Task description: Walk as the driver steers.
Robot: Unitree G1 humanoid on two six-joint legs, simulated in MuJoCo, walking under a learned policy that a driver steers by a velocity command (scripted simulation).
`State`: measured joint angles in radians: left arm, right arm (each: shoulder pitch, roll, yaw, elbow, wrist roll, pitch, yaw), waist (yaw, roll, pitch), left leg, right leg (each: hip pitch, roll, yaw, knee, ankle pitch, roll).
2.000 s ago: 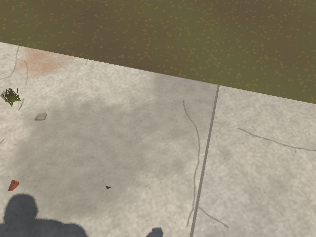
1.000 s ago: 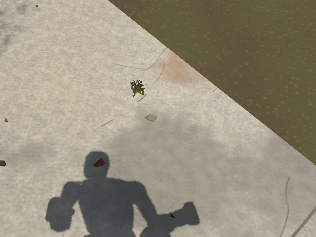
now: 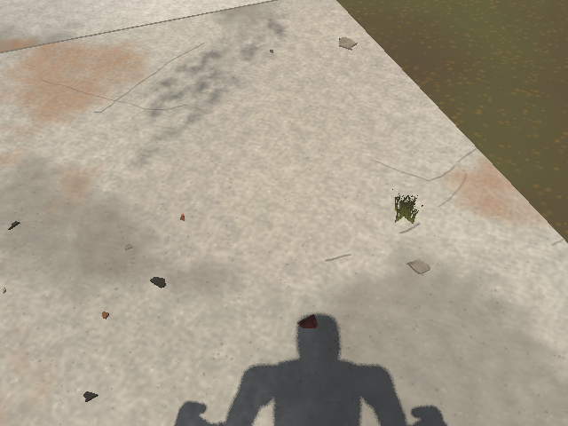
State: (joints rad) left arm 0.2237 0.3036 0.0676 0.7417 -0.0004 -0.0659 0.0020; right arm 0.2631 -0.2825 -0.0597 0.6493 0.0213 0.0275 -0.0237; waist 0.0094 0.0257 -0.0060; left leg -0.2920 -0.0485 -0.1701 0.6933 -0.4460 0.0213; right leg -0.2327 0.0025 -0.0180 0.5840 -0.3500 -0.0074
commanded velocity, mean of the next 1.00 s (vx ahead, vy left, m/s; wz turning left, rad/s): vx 0.44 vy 0.00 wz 0.44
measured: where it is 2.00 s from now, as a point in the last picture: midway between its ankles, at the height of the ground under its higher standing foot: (166, 279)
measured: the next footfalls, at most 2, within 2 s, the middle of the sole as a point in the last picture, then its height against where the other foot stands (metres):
left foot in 0.38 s outside the picture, level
right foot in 0.88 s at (260, 384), level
